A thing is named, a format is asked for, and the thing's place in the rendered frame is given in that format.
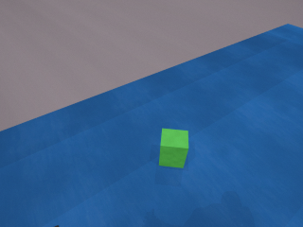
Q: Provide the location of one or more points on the carton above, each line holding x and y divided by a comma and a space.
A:
173, 148

